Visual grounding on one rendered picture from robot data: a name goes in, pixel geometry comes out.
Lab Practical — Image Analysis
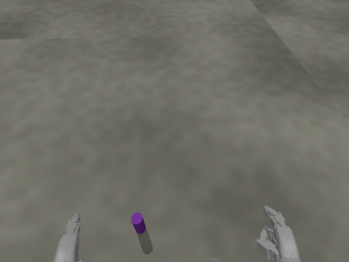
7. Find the left robot hand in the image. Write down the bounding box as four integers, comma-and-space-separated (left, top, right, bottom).
54, 213, 82, 262

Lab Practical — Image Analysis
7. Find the right robot hand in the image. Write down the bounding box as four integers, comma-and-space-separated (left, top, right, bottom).
256, 206, 300, 262

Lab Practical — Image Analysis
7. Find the can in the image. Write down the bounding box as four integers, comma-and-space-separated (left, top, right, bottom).
131, 212, 146, 234

